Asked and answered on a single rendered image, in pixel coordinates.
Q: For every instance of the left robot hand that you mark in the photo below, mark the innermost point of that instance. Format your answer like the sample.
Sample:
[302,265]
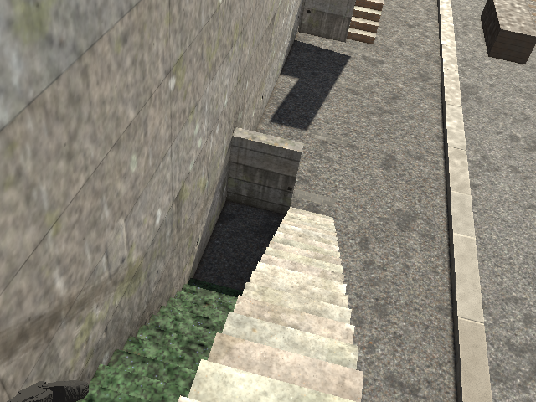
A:
[59,391]

